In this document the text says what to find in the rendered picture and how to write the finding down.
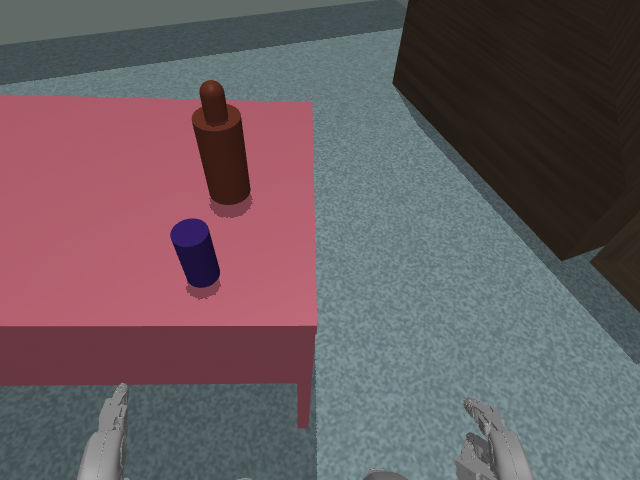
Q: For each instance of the right robot hand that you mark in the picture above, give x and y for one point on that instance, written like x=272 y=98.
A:
x=501 y=458

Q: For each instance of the desk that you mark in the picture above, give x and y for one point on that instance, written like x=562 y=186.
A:
x=92 y=291

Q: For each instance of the left robot hand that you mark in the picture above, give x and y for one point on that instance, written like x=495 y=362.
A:
x=105 y=452

